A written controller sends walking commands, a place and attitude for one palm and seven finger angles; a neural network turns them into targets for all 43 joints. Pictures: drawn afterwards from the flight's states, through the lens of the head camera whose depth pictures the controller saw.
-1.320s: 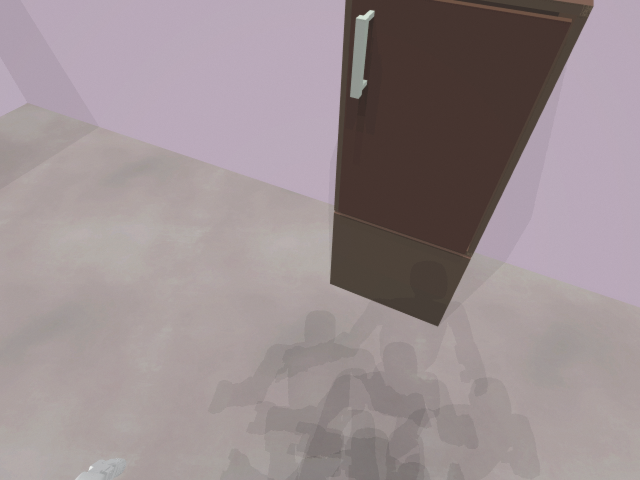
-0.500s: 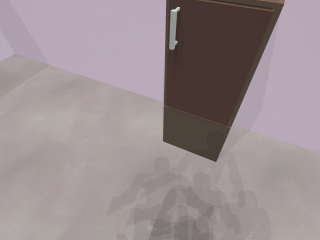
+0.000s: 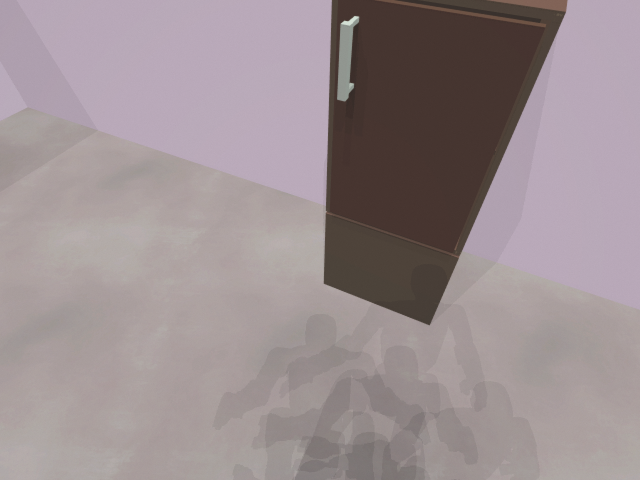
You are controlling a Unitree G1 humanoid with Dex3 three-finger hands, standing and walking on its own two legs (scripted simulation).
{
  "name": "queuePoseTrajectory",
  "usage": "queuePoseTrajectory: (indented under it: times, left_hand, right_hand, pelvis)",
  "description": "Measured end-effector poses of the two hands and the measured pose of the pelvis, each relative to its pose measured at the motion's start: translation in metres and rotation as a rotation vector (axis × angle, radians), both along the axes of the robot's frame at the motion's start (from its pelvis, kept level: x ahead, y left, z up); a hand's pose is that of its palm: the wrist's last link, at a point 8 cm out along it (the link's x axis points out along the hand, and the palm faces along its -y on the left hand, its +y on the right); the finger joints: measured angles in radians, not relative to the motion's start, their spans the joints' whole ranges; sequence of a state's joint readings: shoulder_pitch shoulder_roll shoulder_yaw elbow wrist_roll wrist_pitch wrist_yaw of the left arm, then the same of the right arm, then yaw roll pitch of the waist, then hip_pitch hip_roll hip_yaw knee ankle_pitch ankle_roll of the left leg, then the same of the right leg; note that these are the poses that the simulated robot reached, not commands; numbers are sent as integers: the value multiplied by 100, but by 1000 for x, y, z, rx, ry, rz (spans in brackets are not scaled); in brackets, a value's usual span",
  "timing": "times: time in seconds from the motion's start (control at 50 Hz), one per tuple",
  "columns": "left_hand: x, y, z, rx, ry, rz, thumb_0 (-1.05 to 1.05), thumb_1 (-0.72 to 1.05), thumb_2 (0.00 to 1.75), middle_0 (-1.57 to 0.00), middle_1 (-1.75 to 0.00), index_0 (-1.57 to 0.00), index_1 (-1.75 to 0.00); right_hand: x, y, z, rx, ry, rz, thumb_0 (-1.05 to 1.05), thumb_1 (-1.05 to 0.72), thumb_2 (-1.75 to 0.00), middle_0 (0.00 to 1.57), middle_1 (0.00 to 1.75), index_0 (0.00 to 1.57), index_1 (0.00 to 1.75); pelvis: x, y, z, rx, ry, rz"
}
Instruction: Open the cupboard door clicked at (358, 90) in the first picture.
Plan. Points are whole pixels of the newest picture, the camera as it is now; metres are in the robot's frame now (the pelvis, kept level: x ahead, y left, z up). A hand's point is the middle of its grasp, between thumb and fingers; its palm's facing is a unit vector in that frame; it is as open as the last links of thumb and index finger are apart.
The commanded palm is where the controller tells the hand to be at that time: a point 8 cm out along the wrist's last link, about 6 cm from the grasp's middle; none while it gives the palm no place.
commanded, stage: look at it before walking up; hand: left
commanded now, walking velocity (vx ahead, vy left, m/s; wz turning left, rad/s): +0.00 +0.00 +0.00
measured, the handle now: (348, 59) +0.88 -0.01 +0.13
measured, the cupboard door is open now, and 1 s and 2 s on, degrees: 0 0 0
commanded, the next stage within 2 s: turn to face it in 0.12 s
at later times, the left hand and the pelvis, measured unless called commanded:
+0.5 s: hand out of the picture +0.07 +0.22 -0.17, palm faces -0.09 -0.95 -0.30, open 7.4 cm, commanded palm none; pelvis -0.01 +0.00 -0.01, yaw -6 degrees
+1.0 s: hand out of the picture +0.06 +0.18 -0.17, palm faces -0.19 -0.95 -0.24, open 7.4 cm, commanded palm none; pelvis -0.03 +0.00 -0.01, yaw -16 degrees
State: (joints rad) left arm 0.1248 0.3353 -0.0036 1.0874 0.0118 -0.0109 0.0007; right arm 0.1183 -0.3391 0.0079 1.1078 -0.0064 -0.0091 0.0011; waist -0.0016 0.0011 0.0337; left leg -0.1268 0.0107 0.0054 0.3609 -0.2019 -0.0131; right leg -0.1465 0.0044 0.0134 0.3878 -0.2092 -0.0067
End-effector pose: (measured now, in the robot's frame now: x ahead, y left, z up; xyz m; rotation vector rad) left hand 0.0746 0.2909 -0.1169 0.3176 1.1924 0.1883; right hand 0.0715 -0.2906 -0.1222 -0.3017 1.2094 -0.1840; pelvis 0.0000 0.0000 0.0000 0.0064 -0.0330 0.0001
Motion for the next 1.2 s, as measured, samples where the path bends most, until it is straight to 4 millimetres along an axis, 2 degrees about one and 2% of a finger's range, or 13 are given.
queuePoseTrajectory:
  times: [0.36,0.44,0.52,0.64,0.72,0.8,0.9,1.04,1.1,1.2]
  left_hand:
    - [-6,1,-4,7,43,6,1,91,89,-20,-30,-20,-30]
    - [-7,-11,-13,-13,68,-21,1,91,89,-20,-30,-20,-30]
    - [-7,-29,-23,-41,80,-56,1,91,89,-20,-30,-20,-30]
    - [-12,-62,-31,-56,67,-89,0,91,89,-20,-30,-20,-30]
    - [-25,-77,-25,-73,90,-86,0,91,89,-20,-30,-20,-30]
    - [-30,-84,-19,-85,117,-99,0,91,89,-20,-30,-20,-30]
    - [-25,-78,-18,-92,114,-121,1,91,89,-20,-30,-20,-30]
    - [-5,-53,-30,-103,87,-163,1,91,89,-20,-30,-20,-30]
    - [8,-42,-36,-111,77,-186,1,91,89,-20,-30,-20,-30]
    - [27,-39,-29,-116,51,-239,1,91,89,-20,-30,-20,-30]
  right_hand:
    - [1,5,-4,3,-8,-27,0,-90,-90,20,30,20,29]
    - [-8,14,-11,29,-30,-74,0,-90,-90,20,30,20,29]
    - [-27,22,-23,68,-30,-124,0,-90,-90,20,30,20,29]
    - [-56,19,-51,127,5,-189,0,-90,-90,20,30,20,30]
    - [-68,17,-46,139,36,-217,0,-90,-90,20,30,20,29]
    - [-77,17,-34,133,27,-250,0,-90,-90,20,30,20,29]
    - [-85,21,-24,112,13,-289,0,-90,-90,20,30,20,29]
    - [-94,41,-14,66,-42,-331,0,-91,-90,20,30,20,29]
    - [-107,56,-12,52,-48,-350,0,-90,-90,20,30,20,29]
    - [-136,77,-9,70,-3,-389,0,-90,-90,20,30,20,29]
  pelvis:
    - [1,1,-2,2,7,-36]
    - [-3,1,-7,8,11,-78]
    - [-10,-3,-15,26,11,-118]
    - [-19,-17,-29,25,4,-164]
    - [-23,-20,-20,23,21,-182]
    - [-25,-20,-10,32,40,-211]
    - [-25,-14,-5,30,53,-246]
    - [-28,9,-10,4,62,-294]
    - [-30,19,-12,0,55,-309]
    - [-29,25,-6,-9,36,-349]
